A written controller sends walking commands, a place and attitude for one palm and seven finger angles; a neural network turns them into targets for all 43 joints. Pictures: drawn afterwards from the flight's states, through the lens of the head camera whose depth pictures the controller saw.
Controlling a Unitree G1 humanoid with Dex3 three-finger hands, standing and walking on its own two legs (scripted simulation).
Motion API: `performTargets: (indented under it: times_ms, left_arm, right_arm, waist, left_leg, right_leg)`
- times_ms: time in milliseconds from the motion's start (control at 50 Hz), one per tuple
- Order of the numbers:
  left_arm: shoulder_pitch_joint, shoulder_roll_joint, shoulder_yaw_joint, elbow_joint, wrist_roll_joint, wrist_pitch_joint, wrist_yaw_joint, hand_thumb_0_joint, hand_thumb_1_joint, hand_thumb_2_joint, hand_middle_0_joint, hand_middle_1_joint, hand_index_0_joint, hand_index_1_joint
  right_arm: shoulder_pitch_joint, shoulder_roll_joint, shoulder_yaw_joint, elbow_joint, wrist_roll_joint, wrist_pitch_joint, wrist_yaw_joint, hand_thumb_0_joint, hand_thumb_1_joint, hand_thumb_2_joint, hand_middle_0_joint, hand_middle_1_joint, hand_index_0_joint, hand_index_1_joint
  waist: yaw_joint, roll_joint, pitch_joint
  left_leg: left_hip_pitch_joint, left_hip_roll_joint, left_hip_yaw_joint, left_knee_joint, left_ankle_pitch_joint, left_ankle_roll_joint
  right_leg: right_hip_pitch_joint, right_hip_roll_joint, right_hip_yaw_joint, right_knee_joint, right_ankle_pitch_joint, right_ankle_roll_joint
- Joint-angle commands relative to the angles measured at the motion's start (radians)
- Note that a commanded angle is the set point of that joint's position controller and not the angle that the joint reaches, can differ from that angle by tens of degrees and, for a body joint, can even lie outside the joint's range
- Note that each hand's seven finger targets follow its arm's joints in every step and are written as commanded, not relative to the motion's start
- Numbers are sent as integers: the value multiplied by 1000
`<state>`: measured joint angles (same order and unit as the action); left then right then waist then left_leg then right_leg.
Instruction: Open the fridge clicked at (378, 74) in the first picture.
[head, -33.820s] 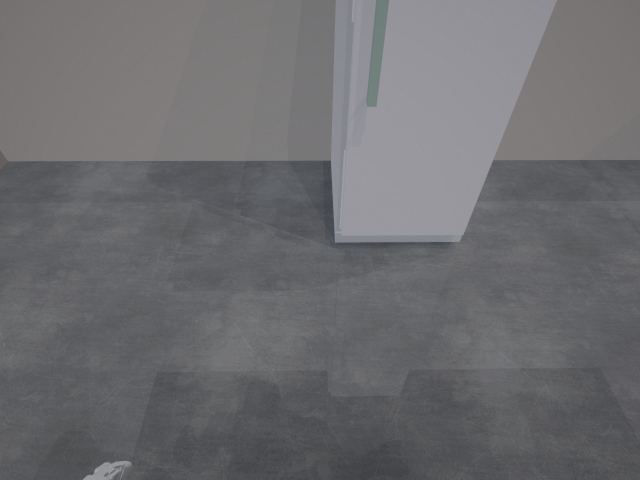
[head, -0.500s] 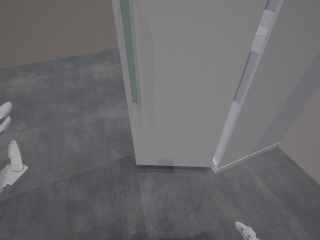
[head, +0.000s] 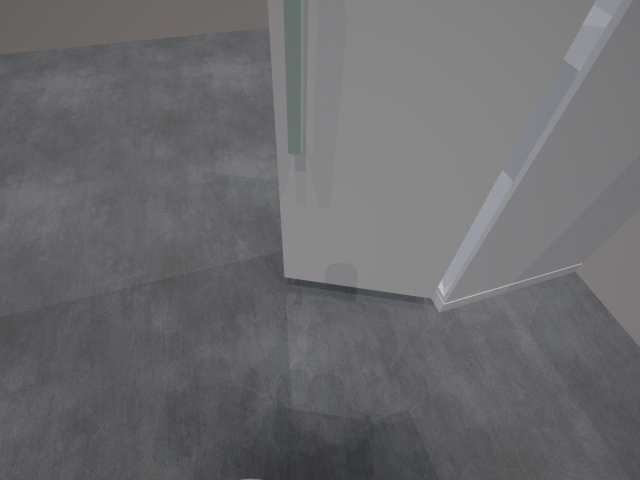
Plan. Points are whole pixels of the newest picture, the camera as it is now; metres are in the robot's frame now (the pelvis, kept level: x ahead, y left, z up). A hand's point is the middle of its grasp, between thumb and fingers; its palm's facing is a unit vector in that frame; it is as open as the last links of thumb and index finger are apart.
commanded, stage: let the arm hang, fingers relaxed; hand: left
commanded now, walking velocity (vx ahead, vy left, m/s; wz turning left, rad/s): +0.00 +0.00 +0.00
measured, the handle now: (296, 27) +0.75 +0.08 +0.18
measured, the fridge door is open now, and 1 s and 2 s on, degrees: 64 64 64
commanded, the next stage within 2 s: look to check the result in 0.68 s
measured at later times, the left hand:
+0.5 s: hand out of the picture +0.10 +0.26 -0.13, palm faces -0.04 -0.93 -0.36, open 7.4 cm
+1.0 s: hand out of the picture +0.11 +0.26 -0.14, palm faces -0.07 -0.94 -0.33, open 7.4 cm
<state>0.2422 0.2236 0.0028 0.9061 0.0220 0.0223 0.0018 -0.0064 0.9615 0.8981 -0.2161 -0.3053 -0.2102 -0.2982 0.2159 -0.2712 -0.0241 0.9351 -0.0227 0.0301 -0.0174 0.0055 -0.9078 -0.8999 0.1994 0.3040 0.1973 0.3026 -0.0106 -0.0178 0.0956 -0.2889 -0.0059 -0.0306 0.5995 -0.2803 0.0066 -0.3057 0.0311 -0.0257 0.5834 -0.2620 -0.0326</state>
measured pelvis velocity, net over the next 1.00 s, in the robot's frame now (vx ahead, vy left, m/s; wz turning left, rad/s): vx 0.03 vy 0.02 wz -0.03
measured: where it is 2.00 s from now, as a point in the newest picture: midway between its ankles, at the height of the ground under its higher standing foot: outside the picture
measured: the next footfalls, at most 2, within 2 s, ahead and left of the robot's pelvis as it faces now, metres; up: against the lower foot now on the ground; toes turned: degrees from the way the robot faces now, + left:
none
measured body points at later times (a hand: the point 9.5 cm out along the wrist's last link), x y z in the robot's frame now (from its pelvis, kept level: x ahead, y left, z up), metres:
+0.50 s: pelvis +0.01 +0.02 +0.02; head +0.01 +0.00 +0.47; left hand +0.10 +0.31 -0.11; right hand +0.05 -0.27 -0.13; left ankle +0.02 +0.12 -0.73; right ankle +0.03 -0.10 -0.73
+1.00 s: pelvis +0.03 +0.02 +0.02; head +0.05 +0.01 +0.47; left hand +0.12 +0.31 -0.12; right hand +0.09 -0.27 -0.12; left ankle +0.02 +0.12 -0.73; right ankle +0.03 -0.10 -0.73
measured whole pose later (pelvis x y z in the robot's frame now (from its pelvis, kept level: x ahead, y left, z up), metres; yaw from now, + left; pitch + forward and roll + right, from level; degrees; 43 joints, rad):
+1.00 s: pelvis +0.03 +0.02 +0.02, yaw -2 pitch -1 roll +0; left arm 0.10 0.32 0.01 1.14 0.02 -0.01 0.00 0.01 0.90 0.90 -0.21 -0.30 -0.20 -0.30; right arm 0.11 -0.32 -0.01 1.13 -0.02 -0.01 -0.01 0.00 -0.91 -0.90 0.20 0.30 0.20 0.30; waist -0.01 0.01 0.05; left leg -0.11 -0.03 0.01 0.32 -0.19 0.03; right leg -0.15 0.01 0.02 0.33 -0.16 0.00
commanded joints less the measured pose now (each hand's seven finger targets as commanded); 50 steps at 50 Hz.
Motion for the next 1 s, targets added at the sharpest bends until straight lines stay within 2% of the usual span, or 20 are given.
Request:
performTargets:
  times_ms: [0, 40, 60, 140, 220, 300, 440, 500, 560, 640, 660, 840, 900, 980]
  left_arm:
    - [-51, 172, 47, -6, -5, -22, 12, 0, 900, 900, -200, -300, -200, -300]
    - [-66, 200, 49, 29, -5, -20, 6, 0, 900, 900, -200, -300, -200, -300]
    - [-68, 218, 51, 44, -4, -24, 5, 0, 900, 900, -200, -300, -200, -300]
    - [-98, 247, 54, 95, -4, -34, 3, 0, 900, 900, -200, -300, -200, -300]
    - [-127, 263, 54, 124, -4, -39, 4, 0, 900, 900, -200, -300, -200, -300]
    - [-139, 276, 52, 144, -7, -46, 6, 0, 900, 900, -200, -300, -200, -300]
    - [-167, 286, 44, 161, -10, -52, 7, 0, 900, 900, -200, -300, -200, -300]
    - [-175, 291, 43, 164, -11, -55, 9, 0, 900, 900, -200, -300, -200, -300]
    - [-180, 297, 42, 162, -11, -57, 10, 0, 900, 900, -200, -300, -200, -300]
    - [-195, 293, 40, 163, -11, -54, 8, 0, 900, 900, -200, -300, -200, -300]
    - [-191, 298, 41, 161, -10, -56, 9, 0, 900, 900, -200, -300, -200, -300]
    - [-194, 291, 39, 167, -11, -56, 8, 0, 900, 900, -200, -300, -200, -300]
    - [-192, 291, 40, 167, -11, -58, 10, 0, 900, 900, -200, -300, -200, -300]
    - [-189, 294, 39, 172, -11, -58, 11, 0, 900, 900, -200, -300, -200, -300]
  right_arm:
    - [-66, -136, -21, -29, -5, -32, -7, 0, -900, -900, 200, 300, 200, 300]
    - [-59, -155, -24, -8, -6, -26, -5, 0, -900, -900, 200, 300, 200, 300]
    - [-56, -172, -30, 1, -5, -29, -4, 0, -900, -900, 200, 300, 200, 300]
    - [-24, -195, -39, 41, -3, -34, -2, 0, -900, -900, 200, 300, 200, 300]
    - [-15, -207, -40, 77, -3, -37, 0, 0, -900, -900, 200, 300, 200, 300]
    - [-26, -214, -35, 100, -2, -46, 2, 0, -900, -900, 200, 300, 200, 300]
    - [-73, -228, -23, 123, 2, -56, 1, 0, -900, -900, 200, 300, 200, 300]
    - [-82, -230, -19, 131, 4, -60, 0, 0, -900, -900, 200, 300, 200, 300]
    - [-95, -235, -18, 132, 6, -59, 0, 0, -900, -900, 200, 300, 200, 300]
    - [-111, -237, -15, 139, 4, -57, 1, 0, -900, -900, 200, 300, 200, 300]
    - [-113, -241, -15, 136, 5, -57, 1, 0, -900, -900, 200, 300, 200, 300]
    - [-128, -245, -16, 138, 5, -57, -2, 0, -900, -900, 200, 300, 200, 300]
    - [-124, -247, -17, 139, 6, -58, -3, 0, -900, -900, 200, 300, 200, 300]
    - [-129, -246, -18, 138, 8, -56, -4, 0, -900, -900, 200, 300, 200, 300]
  waist:
    - [17, 213, -135]
    - [19, 180, -86]
    - [22, 156, -85]
    - [6, 8, -84]
    - [-2, -28, -50]
    - [0, -28, -77]
    - [6, 12, -97]
    - [5, 5, -129]
    - [5, 18, -138]
    - [4, 45, -105]
    - [5, 30, -119]
    - [0, 36, -121]
    - [-3, 15, -153]
    - [-4, 10, -142]
  left_leg:
    - [6, 130, -117, -251, 10, 56]
    - [-43, 117, -113, -301, -147, 46]
    - [-33, 111, -110, -300, -149, 46]
    - [10, 96, -90, -292, -128, 46]
    - [40, 97, -87, -299, -100, 46]
    - [66, 101, -82, -302, -19, 44]
    - [99, 121, -84, -322, 132, 36]
    - [126, 122, -74, -318, 199, 33]
    - [141, 119, -70, -316, 220, 29]
    - [133, 119, -73, -337, 177, 25]
    - [143, 120, -72, -330, 190, 25]
    - [174, 122, -65, -335, 206, 23]
    - [200, 125, -61, -325, 246, 24]
    - [207, 126, -58, -322, 258, 24]
  right_leg:
    - [130, -90, 129, -191, 21, -11]
    - [140, -84, 140, -222, -47, -19]
    - [142, -87, 147, -238, -47, -25]
    - [115, -107, 169, -302, -115, -25]
    - [68, -114, 179, -325, -142, -25]
    - [100, -123, 177, -312, -61, -24]
    - [151, -129, 149, -272, 131, -15]
    - [183, -138, 140, -264, 203, -12]
    - [194, -140, 143, -267, 226, -12]
    - [183, -141, 144, -287, 175, -10]
    - [189, -138, 146, -287, 187, -12]
    - [186, -141, 147, -296, 208, -11]
    - [201, -144, 144, -288, 256, -11]
    - [197, -145, 141, -289, 273, -11]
